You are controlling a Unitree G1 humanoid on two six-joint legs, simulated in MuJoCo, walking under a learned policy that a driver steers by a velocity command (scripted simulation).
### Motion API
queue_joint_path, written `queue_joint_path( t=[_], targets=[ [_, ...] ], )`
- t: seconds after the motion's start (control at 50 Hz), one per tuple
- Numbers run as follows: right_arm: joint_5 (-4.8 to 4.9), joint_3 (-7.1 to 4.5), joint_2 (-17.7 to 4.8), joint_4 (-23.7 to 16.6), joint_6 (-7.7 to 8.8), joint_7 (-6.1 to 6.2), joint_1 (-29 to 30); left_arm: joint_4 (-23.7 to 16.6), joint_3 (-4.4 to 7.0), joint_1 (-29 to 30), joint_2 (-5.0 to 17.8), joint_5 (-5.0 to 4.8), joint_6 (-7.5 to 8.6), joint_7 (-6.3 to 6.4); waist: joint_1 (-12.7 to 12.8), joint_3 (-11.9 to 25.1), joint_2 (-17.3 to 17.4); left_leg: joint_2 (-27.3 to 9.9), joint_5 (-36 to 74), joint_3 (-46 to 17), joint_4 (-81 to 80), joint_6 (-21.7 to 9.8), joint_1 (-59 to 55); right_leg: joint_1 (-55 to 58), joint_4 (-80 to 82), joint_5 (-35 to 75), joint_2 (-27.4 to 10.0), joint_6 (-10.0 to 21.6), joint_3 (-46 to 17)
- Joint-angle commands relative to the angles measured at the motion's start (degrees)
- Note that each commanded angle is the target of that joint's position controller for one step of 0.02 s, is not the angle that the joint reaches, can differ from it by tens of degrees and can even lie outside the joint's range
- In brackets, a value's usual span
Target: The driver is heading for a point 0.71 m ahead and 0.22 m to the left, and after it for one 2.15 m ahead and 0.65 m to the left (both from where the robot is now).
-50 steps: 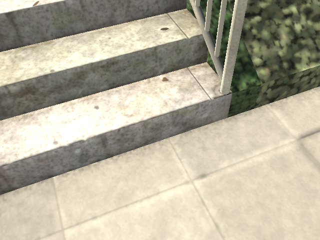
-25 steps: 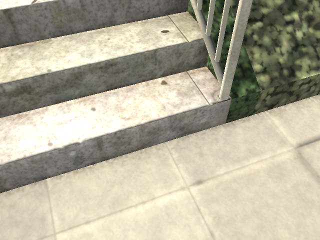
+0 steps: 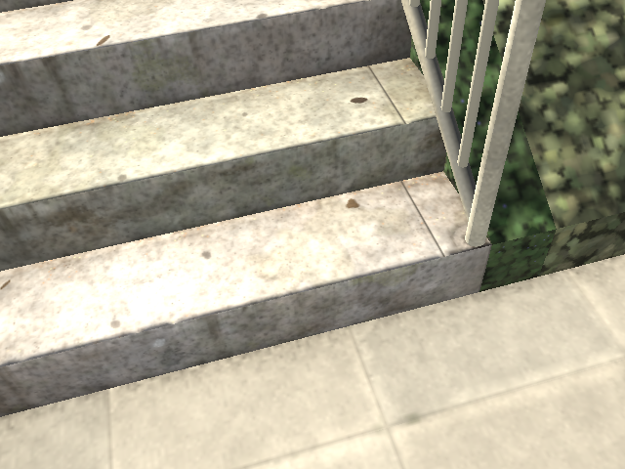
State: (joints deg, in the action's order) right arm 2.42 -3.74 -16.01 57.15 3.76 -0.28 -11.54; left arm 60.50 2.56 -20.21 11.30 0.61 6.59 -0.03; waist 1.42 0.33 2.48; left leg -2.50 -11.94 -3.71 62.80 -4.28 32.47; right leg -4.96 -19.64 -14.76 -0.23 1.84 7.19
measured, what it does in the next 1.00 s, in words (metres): walks ahead, turning left: left foot, then right foot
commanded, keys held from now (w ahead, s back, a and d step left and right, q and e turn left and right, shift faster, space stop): w+q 0.72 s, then w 0.18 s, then no key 0.10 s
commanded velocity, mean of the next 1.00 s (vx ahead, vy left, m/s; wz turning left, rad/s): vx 0.48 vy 0.00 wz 0.47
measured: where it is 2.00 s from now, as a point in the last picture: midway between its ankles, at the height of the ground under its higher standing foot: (282, 445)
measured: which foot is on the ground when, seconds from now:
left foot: up 0.00-0.30, down 0.32-0.80, up 0.82-1.00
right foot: down 0.00-0.30, up 0.32-0.76, down 0.78-1.00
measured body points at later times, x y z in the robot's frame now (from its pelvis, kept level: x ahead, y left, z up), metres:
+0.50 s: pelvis +0.27 +0.07 -0.01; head +0.30 +0.08 +0.44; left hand +0.33 +0.37 -0.12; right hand +0.43 -0.17 -0.13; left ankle +0.28 +0.13 -0.75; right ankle +0.29 -0.11 -0.65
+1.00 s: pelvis +0.53 +0.10 +0.00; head +0.56 +0.11 +0.45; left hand +0.46 +0.37 -0.12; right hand +0.78 -0.05 -0.12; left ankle +0.48 +0.24 -0.68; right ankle +0.61 +0.03 -0.75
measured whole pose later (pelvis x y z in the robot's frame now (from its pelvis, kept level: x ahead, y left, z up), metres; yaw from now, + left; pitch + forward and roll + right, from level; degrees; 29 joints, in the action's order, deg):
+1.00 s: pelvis +0.53 +0.10 +0.00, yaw +30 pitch +1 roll -1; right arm -0.5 -2.4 -15.5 44.3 3.3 1.1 -10.1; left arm 48.4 1.9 -16.3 13.6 1.9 6.8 -0.3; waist 1.7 -1.3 2.6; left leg -1.9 -17.5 -3.8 59.0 0.0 32.3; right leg -13.4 -19.4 -7.3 2.6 2.3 1.7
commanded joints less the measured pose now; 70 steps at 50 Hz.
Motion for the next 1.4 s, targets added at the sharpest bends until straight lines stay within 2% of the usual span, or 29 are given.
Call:
queue_joint_path(
  t=[0.02,0.2,0.26,0.3,0.32,0.34,0.36,0.38,0.4,0.44,0.5,0.6,0.68,0.76,0.78,0.8,0.82,0.84,0.88,0.96,1.02,1.08,1.14,1.16,1.18,1.2,1.22,1.26,1.4],
  targets=[
    [-0.39,-0.63,-1.1,-3.2,-0.42,-0.63,2.5,-1.9,1.01,-1.1,7.4,0.84,0.63,0.83,0.0,-5.4,-6.5,-2.4,7.1,-2.5,-3.1,1.1,11.8,3.5,12.5,12.5,-13.9,5.0,-8.2],
    [-0.94,0.69,1.2,-12.3,-0.64,-3.35,17.8,-2.2,1.78,-4.6,9.8,-0.52,-0.65,2.27,2.2,-9.2,-5.2,-1.4,12.5,6.6,-24.8,-0.5,9.4,9.0,11.4,25.7,-15.9,4.7,4.1],
    [-0.84,-0.49,-1.4,-14.0,-0.68,-4.14,15.6,-3.4,2.65,-2.9,12.6,-0.96,-1.64,2.61,-1.6,-4.9,-8.6,3.2,4.6,11.6,-25.6,-3.7,0.2,12.4,1.0,55.4,-16.8,3.7,6.5],
    [-0.53,-3.15,-6.5,-11.5,-1.07,-3.88,2.0,-4.9,3.16,-0.6,14.5,-1.04,-2.54,2.81,-9.1,3.4,-10.0,7.3,3.3,12.3,-28.6,-6.8,-17.7,9.5,-17.7,64.7,-15.8,2.4,6.8],
    [-0.53,-5.18,-10.2,-9.4,-1.65,-2.75,-7.5,-6.0,3.04,0.2,14.6,-0.87,-2.22,2.72,-13.7,8.1,-7.5,5.2,3.3,5.3,-31.1,-9.2,-35.0,-2.9,-33.2,51.8,-13.6,0.2,6.4],
    [-0.65,-5.89,-15.1,-8.8,-1.8,-1.55,-9.3,-8.9,0.5,-3.5,5.3,0.37,-0.6,1.48,-7.6,12.9,9.1,-10.3,-5.6,-24.8,-33.4,-17.8,-54.7,-29.7,-56.1,-7.1,-2.7,-2.9,3.9],
    [-1.68,-5.03,-13.9,-9.9,-1.02,-1.29,-10.3,-11.1,0.27,-0.3,6.7,-2.11,2.64,0.54,-8.1,20.7,7.2,-17.2,-12.8,-47.5,-45.5,-22.9,-59.0,-38.2,-66.6,-19.1,2.6,-2.2,-11.0],
    [-2.09,-4.14,-10.4,-9.4,-0.06,-1.12,-9.1,-13.6,1.28,7.4,10.5,-4.06,4.17,0.18,-9.6,12.9,4.0,-14.8,-8.5,-38.9,-48.2,-18.7,-54.5,-43.9,-65.5,-13.1,-1.0,-0.5,-13.9],
    [-1.66,-3.48,-8.0,-10.2,0.81,-1.32,-4.5,-14.0,1.2,8.3,10.9,-3.7,4.64,0.43,-6.6,7.5,-0.7,-12.5,-1.2,-29.9,-48.1,-16.4,-45.1,-42.0,-60.0,-7.3,-3.9,0.3,-13.4],
    [-1.73,-2.35,-4.8,-12.2,1.49,-1.71,2.8,-13.1,2.16,6.0,11.3,-1.12,3.2,1.08,-1.1,3.3,-4.6,-8.1,8.2,-20.1,-49.9,-14.0,-29.4,-32.8,-51.7,-3.3,-7.3,-0.9,-13.4],
    [-1.26,-2.29,-6.4,-12.7,1.68,-0.71,2.9,-15.4,2.15,7.2,9.9,0.48,1.14,1.23,1.0,0.7,-3.3,-6.6,17.0,-15.1,-52.2,-14.1,-19.3,-28.7,-43.5,-1.6,-8.0,-3.8,-11.6],
    [-0.91,-2.98,-9.1,-12.4,0.95,0.84,-2.4,-20.0,0.79,19.5,7.3,0.48,0.82,1.46,-3.4,-0.8,0.1,-0.1,15.5,-7.9,-50.1,-9.3,-14.0,-24.2,-18.0,16.7,-2.6,-5.8,-8.4],
    [-1.0,-2.85,-8.3,-12.3,0.57,1.03,-5.4,-22.8,0.66,25.3,9.0,-0.78,1.11,1.04,-5.6,0.5,2.9,-2.1,12.9,-12.9,-45.7,-7.1,-19.1,-21.7,-8.9,19.1,0.4,-5.3,-9.5],
    [-1.59,-2.14,-6.4,-13.7,-0.05,1.92,-3.8,-20.5,1.85,14.4,12.5,0.08,2.08,0.48,0.7,5.9,5.0,-2.6,20.8,-16.5,-32.4,-4.2,-24.5,-9.6,-4.7,13.5,0.3,-0.7,-9.3],
    [-2.13,-1.07,-3.9,-14.3,0.22,1.57,-3.3,-19.3,2.53,7.0,14.3,1.17,2.55,0.64,4.2,11.5,3.5,0.4,19.3,-14.3,-21.2,-2.5,-20.7,2.4,-4.8,14.1,-4.3,2.2,-12.6],
    [-3.68,0.39,0.6,-14.3,0.59,1.19,-8.4,-18.4,2.87,-0.5,17.4,1.6,2.07,0.68,3.3,18.9,-7.8,5.9,-7.9,-9.1,-4.5,0.0,-10.2,18.4,-7.8,21.7,-15.9,6.5,-26.2],
    [-0.25,0.73,0.2,-14.1,1.27,0.78,-16.4,-14.7,4.24,-4.5,20.0,1.37,1.34,0.04,-0.2,20.1,-24.4,9.3,-24.2,-6.7,9.7,1.7,8.2,26.5,0.6,4.5,-26.2,16.2,-53.0],
    [0.71,-0.29,-6.5,-12.3,1.05,0.85,-13.6,-16.8,3.05,-0.9,13.8,0.4,1.37,-0.31,1.6,13.3,-12.8,4.9,-19.3,-9.1,15.5,2.0,13.3,21.2,3.3,-11.1,-23.5,14.5,-50.9],
    [-1.63,-0.49,-7.7,-14.9,0.62,0.96,-1.4,-18.5,1.23,6.5,9.3,0.65,0.9,-0.24,1.4,2.8,-4.3,1.1,-9.7,-5.0,12.9,2.3,11.9,5.8,6.2,-3.1,-17.2,11.2,-33.9],
    [-3.02,0.88,-1.3,-15.0,-0.07,1.44,-2.7,-17.1,-0.06,9.4,6.9,1.3,1.53,-0.31,-3.3,1.8,-5.6,-1.1,-5.9,-1.2,-1.5,4.3,-1.0,-7.3,5.5,41.0,-11.5,10.0,-16.2],
    [-3.68,2.16,1.0,-15.3,-0.24,1.67,-0.9,-16.3,0.52,9.4,10.1,1.17,1.2,-0.19,-3.1,6.0,-8.1,0.9,1.1,2.3,-18.4,6.6,-11.6,-9.8,3.5,53.6,-9.1,8.9,-8.5],
    [-2.9,2.04,0.3,-11.7,-2.43,1.68,-4.4,-14.0,0.15,5.2,9.7,0.85,-0.39,-0.4,-2.8,9.5,-11.8,3.2,7.2,3.8,-23.1,7.4,-20.4,-8.9,1.7,45.0,-10.8,9.0,-9.0],
    [-3.68,1.51,-0.8,-11.3,-3.69,1.8,-2.2,-13.0,-1.54,4.6,6.0,-0.19,-1.13,-0.94,-3.6,3.3,-9.5,3.1,14.3,3.5,-37.7,4.1,-26.5,-13.4,-2.0,23.8,-8.0,4.7,-9.7],
    [-3.83,0.89,-3.7,-11.7,-3.4,2.13,-1.8,-12.3,-1.76,2.0,5.8,0.37,-0.72,-1.18,-2.8,3.2,-5.6,-1.1,26.8,-1.5,-40.1,2.6,-31.2,-15.3,-5.5,14.7,-5.6,1.5,-8.9],
    [-4.58,0.34,-7.2,-11.0,-3.56,2.67,-2.5,-11.0,-2.13,-4.8,4.5,1.27,-0.38,-1.61,1.2,5.4,3.6,-9.1,46.0,-8.6,-35.9,-2.2,-37.8,-20.3,-9.4,-2.8,-3.6,-1.1,-8.2],
    [-4.25,1.48,-2.2,-10.9,-4.1,2.47,0.0,-9.4,-2.84,-8.9,3.0,0.52,-1.1,-1.18,3.1,9.3,5.1,-11.3,36.6,-9.5,-36.3,-6.6,-33.2,-14.3,-7.8,-9.2,-5.1,-2.3,-8.4],
    [-2.93,1.85,-0.1,-12.1,-4.36,1.66,5.1,-9.4,-2.65,-5.5,5.1,0.17,-2.08,-0.79,2.7,4.8,2.6,-7.0,23.4,-7.3,-37.6,-4.7,-25.9,-10.6,-4.1,-7.1,-4.6,-3.2,-8.0],
    [-2.85,1.76,-0.1,-11.0,-4.32,1.03,4.2,-8.7,-1.94,-0.7,7.3,0.45,-3.85,0.1,0.1,-0.4,0.2,-2.0,12.1,-4.3,-38.6,-0.8,-22.9,-11.9,-3.7,-3.3,-2.9,-3.8,-7.1],
    [-2.73,1.06,-0.8,-6.5,-3.35,1.41,1.3,-5.3,-1.77,-1.5,6.7,0.09,-4.29,0.33,-0.2,2.5,-0.3,-1.7,31.8,-3.5,-36.3,-0.1,-28.4,-7.1,-2.8,5.3,-3.7,-4.3,-7.2]
  ],
)
Next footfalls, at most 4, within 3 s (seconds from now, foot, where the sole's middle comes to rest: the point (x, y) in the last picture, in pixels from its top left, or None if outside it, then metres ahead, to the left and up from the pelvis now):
0.32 left None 0.32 0.14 -0.78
0.78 right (329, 421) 0.64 0.05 -0.78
1.14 left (219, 438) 0.60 0.29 -0.78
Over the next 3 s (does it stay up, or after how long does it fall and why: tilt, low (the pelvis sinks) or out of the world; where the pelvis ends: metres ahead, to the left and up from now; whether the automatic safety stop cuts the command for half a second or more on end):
stays up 0.68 0.21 0.00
